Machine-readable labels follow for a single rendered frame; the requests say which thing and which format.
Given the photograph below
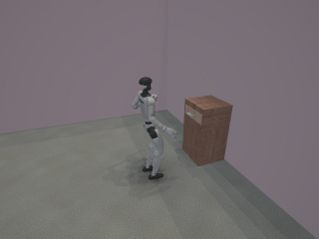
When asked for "humanoid robot torso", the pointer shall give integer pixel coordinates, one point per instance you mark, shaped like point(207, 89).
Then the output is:
point(145, 112)

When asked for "robot left hand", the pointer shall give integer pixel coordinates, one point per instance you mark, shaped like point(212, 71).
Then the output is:
point(155, 97)

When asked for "drawer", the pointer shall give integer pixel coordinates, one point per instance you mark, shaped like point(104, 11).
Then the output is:
point(195, 115)

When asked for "left robot upper arm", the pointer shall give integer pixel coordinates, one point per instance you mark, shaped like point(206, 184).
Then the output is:
point(136, 101)

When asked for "right robot forearm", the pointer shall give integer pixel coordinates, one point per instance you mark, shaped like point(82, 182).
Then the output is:
point(156, 123)

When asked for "right robot upper arm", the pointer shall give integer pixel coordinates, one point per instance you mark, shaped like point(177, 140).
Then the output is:
point(151, 108)

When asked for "robot right hand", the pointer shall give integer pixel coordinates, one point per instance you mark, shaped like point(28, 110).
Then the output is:
point(170, 132)

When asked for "cabinet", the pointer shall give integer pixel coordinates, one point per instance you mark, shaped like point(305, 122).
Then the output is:
point(206, 142)

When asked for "robot left foot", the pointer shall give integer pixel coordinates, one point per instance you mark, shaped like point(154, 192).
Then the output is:
point(147, 169)

